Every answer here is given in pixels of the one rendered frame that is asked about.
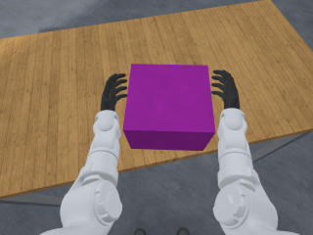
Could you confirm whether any table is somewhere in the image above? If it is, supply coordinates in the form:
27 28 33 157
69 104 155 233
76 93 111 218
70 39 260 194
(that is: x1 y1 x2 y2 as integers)
0 0 313 207

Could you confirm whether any right robot forearm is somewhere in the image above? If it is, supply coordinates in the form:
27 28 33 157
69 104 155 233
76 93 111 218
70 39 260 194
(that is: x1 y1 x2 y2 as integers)
217 108 270 201

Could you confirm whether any right robot hand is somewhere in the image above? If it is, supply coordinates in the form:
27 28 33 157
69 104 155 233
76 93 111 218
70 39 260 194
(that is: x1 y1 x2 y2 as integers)
211 70 240 110

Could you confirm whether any carton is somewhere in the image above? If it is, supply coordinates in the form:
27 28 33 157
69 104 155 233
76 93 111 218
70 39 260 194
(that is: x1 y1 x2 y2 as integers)
122 64 216 151

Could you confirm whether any robot left upper arm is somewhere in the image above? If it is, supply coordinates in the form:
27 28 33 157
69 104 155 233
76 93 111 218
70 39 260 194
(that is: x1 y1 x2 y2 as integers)
40 179 122 235

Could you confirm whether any left robot hand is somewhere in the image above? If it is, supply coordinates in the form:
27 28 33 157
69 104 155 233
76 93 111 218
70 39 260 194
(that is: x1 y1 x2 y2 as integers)
100 73 128 112

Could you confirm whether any robot right upper arm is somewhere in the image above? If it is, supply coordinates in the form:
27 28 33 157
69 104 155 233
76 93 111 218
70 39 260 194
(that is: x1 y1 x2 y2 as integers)
213 183 300 235

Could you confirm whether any left robot forearm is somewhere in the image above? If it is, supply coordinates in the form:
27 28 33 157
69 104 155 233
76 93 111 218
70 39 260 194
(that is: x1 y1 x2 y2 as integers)
60 110 121 216

